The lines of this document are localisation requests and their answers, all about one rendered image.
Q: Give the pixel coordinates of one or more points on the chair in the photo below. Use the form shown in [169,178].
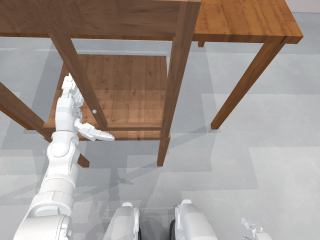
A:
[134,98]

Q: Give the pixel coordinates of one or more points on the robot left hand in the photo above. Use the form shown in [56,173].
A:
[67,110]

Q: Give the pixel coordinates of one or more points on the robot left forearm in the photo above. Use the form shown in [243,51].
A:
[55,196]

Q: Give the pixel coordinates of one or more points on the table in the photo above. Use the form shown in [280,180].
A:
[232,21]

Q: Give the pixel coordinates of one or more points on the robot left upper arm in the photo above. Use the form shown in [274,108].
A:
[50,227]

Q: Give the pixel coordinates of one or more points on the right robot thigh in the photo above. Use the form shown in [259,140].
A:
[190,219]

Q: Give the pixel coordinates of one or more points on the right robot shin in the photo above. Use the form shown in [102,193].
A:
[180,235]

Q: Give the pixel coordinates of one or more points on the robot right hand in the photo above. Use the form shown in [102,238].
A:
[254,229]

